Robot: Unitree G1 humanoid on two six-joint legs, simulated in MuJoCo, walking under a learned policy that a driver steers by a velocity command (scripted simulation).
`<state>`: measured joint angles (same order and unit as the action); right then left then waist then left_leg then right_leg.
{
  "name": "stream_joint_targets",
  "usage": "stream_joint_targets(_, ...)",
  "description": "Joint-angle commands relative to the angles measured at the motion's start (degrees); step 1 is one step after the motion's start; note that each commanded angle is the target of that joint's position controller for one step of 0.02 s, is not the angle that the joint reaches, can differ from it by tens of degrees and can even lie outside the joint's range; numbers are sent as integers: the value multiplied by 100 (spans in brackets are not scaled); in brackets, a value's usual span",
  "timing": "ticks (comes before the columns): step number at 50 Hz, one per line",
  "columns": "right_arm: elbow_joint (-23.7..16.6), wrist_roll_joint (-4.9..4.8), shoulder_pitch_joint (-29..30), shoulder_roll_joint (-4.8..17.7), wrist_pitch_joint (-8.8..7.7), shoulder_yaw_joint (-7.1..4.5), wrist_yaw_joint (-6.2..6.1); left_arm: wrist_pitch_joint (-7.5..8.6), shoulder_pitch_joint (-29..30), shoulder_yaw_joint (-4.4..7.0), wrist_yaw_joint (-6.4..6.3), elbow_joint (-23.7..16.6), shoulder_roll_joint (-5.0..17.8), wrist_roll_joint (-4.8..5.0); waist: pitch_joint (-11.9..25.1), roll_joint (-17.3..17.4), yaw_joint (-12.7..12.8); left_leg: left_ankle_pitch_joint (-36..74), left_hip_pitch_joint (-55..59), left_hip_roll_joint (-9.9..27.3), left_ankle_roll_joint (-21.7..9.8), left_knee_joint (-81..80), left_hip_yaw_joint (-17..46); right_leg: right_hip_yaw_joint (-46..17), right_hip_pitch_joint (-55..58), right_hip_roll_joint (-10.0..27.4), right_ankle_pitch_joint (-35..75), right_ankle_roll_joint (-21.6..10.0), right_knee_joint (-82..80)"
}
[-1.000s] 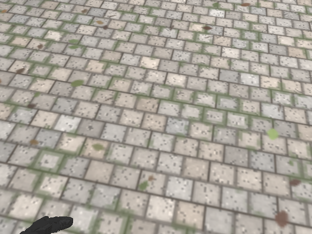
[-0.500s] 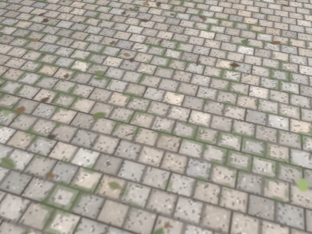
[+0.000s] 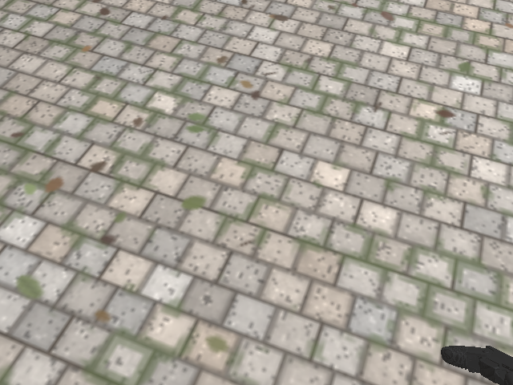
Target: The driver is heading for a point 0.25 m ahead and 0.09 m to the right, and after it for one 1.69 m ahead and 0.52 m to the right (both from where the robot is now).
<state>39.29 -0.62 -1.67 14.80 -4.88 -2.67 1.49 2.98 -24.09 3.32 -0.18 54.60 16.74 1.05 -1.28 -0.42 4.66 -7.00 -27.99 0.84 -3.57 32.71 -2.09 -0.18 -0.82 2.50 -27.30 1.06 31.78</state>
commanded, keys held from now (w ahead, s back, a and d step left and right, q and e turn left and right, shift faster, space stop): w+e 0.06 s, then e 0.66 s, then no key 0.28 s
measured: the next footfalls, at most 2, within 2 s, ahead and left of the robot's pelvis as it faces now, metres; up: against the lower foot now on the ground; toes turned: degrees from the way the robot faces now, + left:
right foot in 0.48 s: +0.30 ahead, -0.12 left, +0.00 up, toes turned -16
left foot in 0.90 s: +0.36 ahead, +0.11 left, +0.00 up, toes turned -27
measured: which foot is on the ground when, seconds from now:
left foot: down 0.00-0.50, up 0.52-0.88, down 0.90-1.00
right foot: up 0.00-0.46, down 0.48-0.90, up 0.92-1.00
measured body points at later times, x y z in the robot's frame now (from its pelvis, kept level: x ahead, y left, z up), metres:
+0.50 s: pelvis +0.19 +0.00 +0.00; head +0.23 -0.02 +0.45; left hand +0.42 +0.21 -0.09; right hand +0.23 -0.30 -0.12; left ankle +0.11 +0.11 -0.71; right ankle +0.26 -0.11 -0.72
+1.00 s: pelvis +0.26 +0.03 +0.01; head +0.29 +0.04 +0.46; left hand +0.53 +0.19 -0.09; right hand +0.24 -0.27 -0.09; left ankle +0.32 +0.13 -0.72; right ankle +0.22 -0.10 -0.68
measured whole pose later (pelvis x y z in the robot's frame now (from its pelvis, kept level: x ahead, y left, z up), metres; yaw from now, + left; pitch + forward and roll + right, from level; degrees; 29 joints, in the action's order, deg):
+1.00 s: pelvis +0.26 +0.03 +0.01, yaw -26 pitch +2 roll -1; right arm 44.5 1.9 -11.7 14.3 -0.9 -2.7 -0.7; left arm -1.9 -8.7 3.9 -1.4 37.6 16.7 -0.2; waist -0.5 -2.2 -1.1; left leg -15.1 -17.9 0.5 -0.5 31.1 1.2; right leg -7.1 -26.5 -5.3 -26.6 1.3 48.3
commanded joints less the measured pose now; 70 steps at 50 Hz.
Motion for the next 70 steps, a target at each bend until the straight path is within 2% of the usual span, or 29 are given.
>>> stream_joint_targets(1, 280, 61, -2473, 1298, 19, -429, -67, 242, -149, -33, 28, -490, 330, 78, 1952, 1471, -1167, -2695, 4651, 2235, -1335, -1827, 4577, -694, -3949, -383, -525, -223, 4152)
stream_joint_targets(2, 246, 28, -2006, 1042, -27, -328, -63, 282, 365, 96, 41, -659, 744, 226, 1011, 1090, -1084, -2814, 3937, 2117, -1043, -1904, 3779, -714, -4408, -90, -94, -344, 4398)
stream_joint_targets(4, 198, 86, -1203, 643, -85, -200, -40, 235, 735, 127, -17, -698, 681, 102, 263, 600, -706, -1193, 2514, 1664, -764, -2096, 2305, -578, -3982, 356, 837, -352, 3897)
stream_joint_targets(5, 206, 151, -955, 514, -137, -166, -28, 140, 570, 156, -45, -622, 593, 63, 177, 692, -488, -238, 2048, 1467, -657, -2193, 1680, -646, -3528, 488, 1075, -305, 3661)
stream_joint_targets(9, 376, 230, -746, 608, -240, -217, -85, -141, 447, 177, -93, -650, 316, 5, 139, 506, -179, 2772, 1533, 1338, -742, -2151, 314, -568, -3155, 345, 1447, -53, 3236)
stream_joint_targets(15, 513, 154, -842, 891, 25, -277, -365, -180, 1447, 91, 109, -1189, 96, -77, 146, 381, -493, 2823, 1893, 1253, -711, -2053, -594, -89, -3051, 298, 2828, 46, 1260)
stream_joint_targets(19, 593, 39, -989, 1050, 248, -349, -391, -238, 1850, 140, 256, -1561, 238, -82, 171, 365, -639, 2896, 2625, 1535, -709, -1577, -615, 113, -3195, 197, 2288, -104, 707)
stream_joint_targets(23, 497, -99, -824, 1105, 440, -395, -446, -238, 1401, 280, 326, -1697, 467, -52, 430, 430, -327, 3797, 2803, 1442, -381, -85, -768, 494, -2410, -261, 1754, -506, -81)
stream_joint_targets(24, 525, -86, -993, 1030, 440, -369, -440, -200, 845, 410, 252, -1601, 772, -86, 775, 84, -69, 3429, 2443, 1052, -31, 959, -951, 276, -1402, -352, 3074, -757, -730)
stream_joint_targets(25, 343, 171, -1126, 748, 377, -260, -394, -221, 471, 599, 85, -1636, 1512, -135, 1359, -1091, -111, 668, 887, 533, 427, 2729, -1019, -1410, 198, 893, 6067, -1361, -438)
stream_joint_targets(26, 106, 268, -1195, 561, 324, -154, -309, -229, 687, 574, 62, -1812, 1651, -214, 2128, -1645, -361, -3388, -732, -549, 709, 4371, -175, -3595, 1267, 2053, 6139, -2737, -686)
stream_joint_targets(27, 211, 117, -892, 873, 286, -242, -221, -230, 778, 452, 103, -1915, 1212, -161, 2221, -662, -47, -3145, -926, -226, 618, 4656, 750, -3147, 992, 1845, 5457, -2537, -908)
stream_joint_targets(28, 107, -18, -620, 871, 302, -244, -211, -210, 1124, 386, 94, -1961, 995, -107, 1653, -409, -172, -2686, -1100, -53, 538, 4486, 725, -2495, 456, 1571, 4764, -2188, -966)
stream_joint_targets(29, 190, 25, -603, 793, 350, -251, -273, -229, 1403, 350, 75, -1969, 842, -25, 1110, 35, -356, -2334, -1085, 120, 563, 3943, 678, -2068, -216, 1236, 4046, -1818, -1098)
stream_joint_targets(31, 187, 123, -634, 829, 461, -285, -358, -303, 1721, 328, -5, -2054, 787, -62, 774, -289, -576, -1820, -510, 128, 640, 3242, 563, -1741, -1217, 823, 3293, -1585, -1319)
stream_joint_targets(36, 174, 99, -688, 584, 461, -193, -389, -371, 1637, 433, -150, -2139, 993, -83, 1003, -603, -525, -1363, 34, -88, 835, 1833, 594, -1778, -1456, 612, 2875, -1528, -1273)
stream_joint_targets(41, 147, 50, -662, 662, 426, -201, -288, -459, 1625, 341, -144, -2148, 833, -143, 980, -904, -373, -1186, 554, -65, 747, 966, 480, -2052, -1558, 651, 2007, -1341, -1104)
stream_joint_targets(44, 202, 119, -952, 593, 337, -198, -180, -505, 1552, 220, -142, -2096, 613, -106, 843, -791, -568, -320, 1474, -35, 436, -644, 329, -1976, -1830, 378, 1772, -929, -655)
stream_joint_targets(45, 143, 254, -1026, 924, 319, -250, -183, -491, 1318, 145, -147, -2066, 378, -154, 787, -110, -460, -117, 1805, 796, 141, -1167, 1189, -1603, -2186, -39, 1072, -555, 29)
stream_joint_targets(46, 139, 354, -791, 1348, 348, -326, -202, -430, 1205, 132, -127, -2214, 271, -146, 491, 1385, -87, 465, 1603, 1698, -615, -1501, 2376, -691, -2815, -829, -13, -246, 669)
stream_joint_targets(47, 24, 417, -652, 1032, 317, -257, -214, -365, 1484, 225, -136, -2230, 661, -188, 484, 1513, -373, 422, 1188, 2087, -1171, -1701, 2884, -774, -2650, -602, -563, -45, 1552)
stream_joint_targets(48, -20, 361, -575, 930, 282, -229, -234, -362, 1573, 328, -139, -2172, 903, -115, 409, 1188, -425, 440, 1238, 1917, -1187, -1650, 2667, -837, -2727, -587, -478, 27, 2189)
stream_joint_targets(51, 50, 114, -450, 785, 261, -182, -276, -482, 1340, 287, -183, -1909, 551, -125, 376, 827, -350, 1190, 1634, 1422, -835, -1301, 1833, -870, -2856, -464, -79, 282, 2655)
stream_joint_targets(54, 155, 114, -544, 645, 366, -149, -261, -473, 1506, 91, -137, -1896, 66, -93, 537, 1025, -470, 1863, 1837, 973, -659, -1035, 1155, -309, -2152, -304, 116, 394, 1257)
stream_joint_targets(58, 316, 8, -863, 709, 432, -141, -236, -478, 1368, 115, -111, -1696, 211, -55, 576, 1038, -470, 1729, 1927, 900, -512, -804, 1197, -94, -1031, -337, 1811, 216, -1134)
stream_joint_targets(60, 341, 160, -1074, 588, 284, -74, -156, -503, 1329, 190, -177, -1762, 740, -166, 774, 198, -676, 752, 1287, 609, 2, -600, 947, -797, -96, 368, 3627, -109, -805)
stream_joint_targets(61, 395, 176, -1231, 465, 224, -55, -121, -511, 1380, 214, -141, -1607, 735, -163, 806, -577, -850, -54, 1442, 229, 253, -776, 504, -727, -498, 317, 2917, -360, -528)
stream_joint_targets(63, 414, 176, -654, 620, 243, -74, -126, -455, 1440, 118, -64, -1606, 306, -216, 476, -266, -545, -249, 1594, 145, 441, -577, 360, -714, -1032, 167, 2020, -333, -714)
stream_joint_targets(70, 654, 126, -698, 502, 384, -65, -237, -309, 1319, 68, -127, -1383, 283, -181, 88, -222, -571, -115, 1642, 150, 383, -548, 374, -628, -1405, 38, 1797, -175, -729)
